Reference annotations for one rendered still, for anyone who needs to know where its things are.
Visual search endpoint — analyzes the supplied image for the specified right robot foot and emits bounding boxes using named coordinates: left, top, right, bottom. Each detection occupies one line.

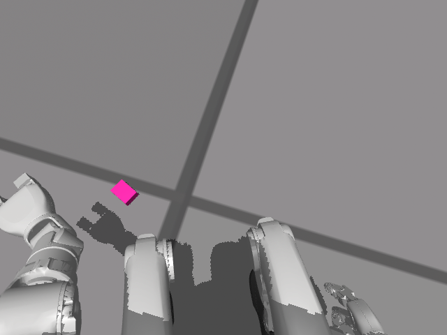
left=249, top=270, right=274, bottom=335

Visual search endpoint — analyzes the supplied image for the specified left robot arm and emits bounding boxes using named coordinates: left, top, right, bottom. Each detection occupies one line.
left=0, top=214, right=84, bottom=335

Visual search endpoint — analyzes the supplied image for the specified left robot hand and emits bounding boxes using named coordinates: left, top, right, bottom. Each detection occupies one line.
left=0, top=172, right=56, bottom=237

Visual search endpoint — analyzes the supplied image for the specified small box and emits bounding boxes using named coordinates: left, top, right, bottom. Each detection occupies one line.
left=110, top=180, right=138, bottom=206

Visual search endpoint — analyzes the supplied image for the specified right robot hand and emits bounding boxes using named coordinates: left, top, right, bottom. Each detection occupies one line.
left=324, top=283, right=386, bottom=335

